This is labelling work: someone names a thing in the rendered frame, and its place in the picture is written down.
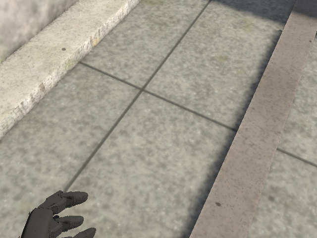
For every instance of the robot left hand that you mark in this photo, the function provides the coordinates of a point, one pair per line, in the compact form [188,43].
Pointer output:
[43,223]

